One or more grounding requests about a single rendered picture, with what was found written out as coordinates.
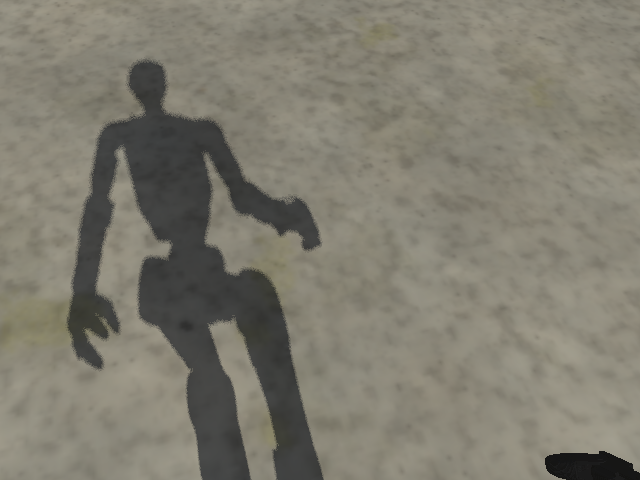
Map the right robot hand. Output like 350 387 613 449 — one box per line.
545 451 640 480

